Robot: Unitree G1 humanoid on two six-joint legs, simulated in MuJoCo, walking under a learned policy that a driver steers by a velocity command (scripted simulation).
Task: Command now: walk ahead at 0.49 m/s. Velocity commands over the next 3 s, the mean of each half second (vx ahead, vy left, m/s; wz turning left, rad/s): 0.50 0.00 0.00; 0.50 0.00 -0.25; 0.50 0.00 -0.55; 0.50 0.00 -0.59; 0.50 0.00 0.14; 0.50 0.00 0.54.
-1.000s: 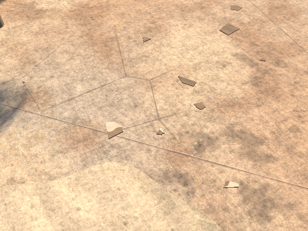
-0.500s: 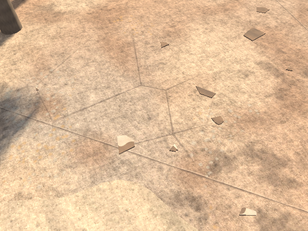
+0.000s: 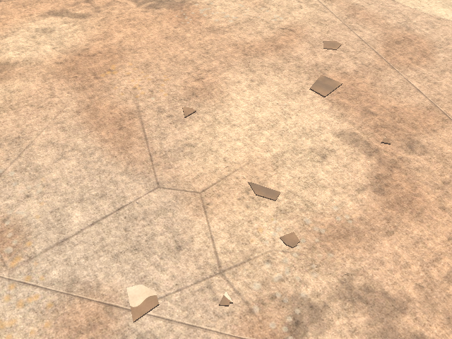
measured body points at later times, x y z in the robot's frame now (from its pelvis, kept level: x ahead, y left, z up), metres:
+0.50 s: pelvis +0.29 -0.07 +0.00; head +0.31 -0.08 +0.45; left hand +0.30 +0.20 -0.13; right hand +0.43 -0.33 -0.12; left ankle +0.42 +0.12 -0.68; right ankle +0.27 -0.15 -0.75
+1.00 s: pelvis +0.57 +0.00 +0.00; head +0.59 +0.00 +0.45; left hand +0.71 +0.26 -0.13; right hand +0.58 -0.28 -0.13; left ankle +0.58 +0.09 -0.75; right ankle +0.60 -0.18 -0.67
